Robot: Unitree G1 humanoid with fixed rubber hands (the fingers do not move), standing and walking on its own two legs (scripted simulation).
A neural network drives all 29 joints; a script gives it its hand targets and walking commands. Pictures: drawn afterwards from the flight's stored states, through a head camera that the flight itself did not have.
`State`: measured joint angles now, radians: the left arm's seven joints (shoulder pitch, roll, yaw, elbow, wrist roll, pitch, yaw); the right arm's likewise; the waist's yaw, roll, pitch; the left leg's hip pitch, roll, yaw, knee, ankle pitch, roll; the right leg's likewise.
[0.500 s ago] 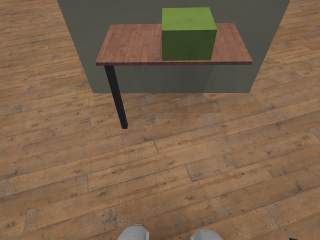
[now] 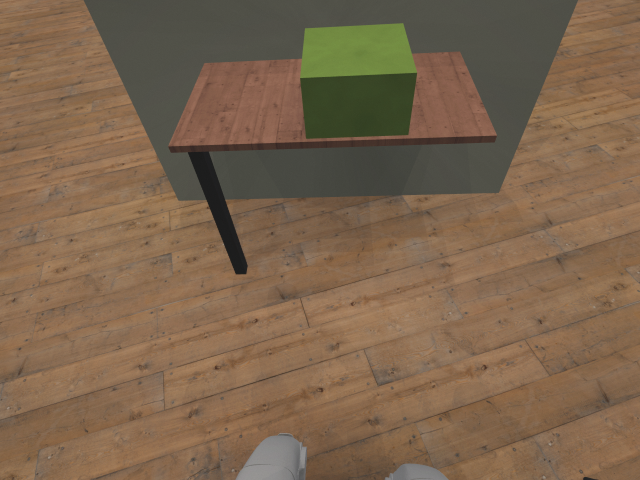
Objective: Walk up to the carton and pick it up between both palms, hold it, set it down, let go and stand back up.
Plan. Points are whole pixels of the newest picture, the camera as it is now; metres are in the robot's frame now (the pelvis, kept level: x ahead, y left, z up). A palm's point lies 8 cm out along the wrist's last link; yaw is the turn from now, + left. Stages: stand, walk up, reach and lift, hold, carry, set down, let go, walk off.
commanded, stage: walk up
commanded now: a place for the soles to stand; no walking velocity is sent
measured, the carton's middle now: (355, 80) +1.01 -0.05 -0.03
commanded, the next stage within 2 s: none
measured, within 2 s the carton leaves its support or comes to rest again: neither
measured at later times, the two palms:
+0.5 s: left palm out of the picture +0.13 +0.32 -0.10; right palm out of the picture +0.12 -0.38 -0.08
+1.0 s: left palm (118, 441) +0.18 +0.31 -0.09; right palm (613, 407) +0.22 -0.36 -0.09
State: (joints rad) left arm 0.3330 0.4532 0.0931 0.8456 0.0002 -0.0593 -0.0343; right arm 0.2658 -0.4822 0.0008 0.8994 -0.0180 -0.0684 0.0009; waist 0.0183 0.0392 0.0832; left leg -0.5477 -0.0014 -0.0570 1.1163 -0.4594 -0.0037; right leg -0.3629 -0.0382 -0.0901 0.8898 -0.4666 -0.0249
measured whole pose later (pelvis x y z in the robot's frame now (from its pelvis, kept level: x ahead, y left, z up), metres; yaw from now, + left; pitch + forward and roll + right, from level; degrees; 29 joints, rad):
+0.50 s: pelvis +0.07 -0.03 -0.01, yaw -2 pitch -4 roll +2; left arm 0.32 0.49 0.10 0.85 0.00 -0.03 -0.04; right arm 0.29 -0.49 0.00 0.91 -0.02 -0.08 -0.01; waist 0.02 -0.07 0.08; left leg -0.41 0.08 0.00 0.88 -0.40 0.00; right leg -0.41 -0.06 -0.07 0.93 -0.49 -0.02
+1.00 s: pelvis +0.14 -0.03 +0.00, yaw +1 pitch -3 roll +0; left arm 0.29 0.44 0.07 0.85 0.00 -0.03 -0.02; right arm 0.25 -0.47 0.00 0.91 -0.02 -0.09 -0.04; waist 0.03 0.00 0.11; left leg -0.45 0.02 -0.01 0.88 -0.38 0.00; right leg -0.40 -0.07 -0.12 1.08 -0.54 -0.05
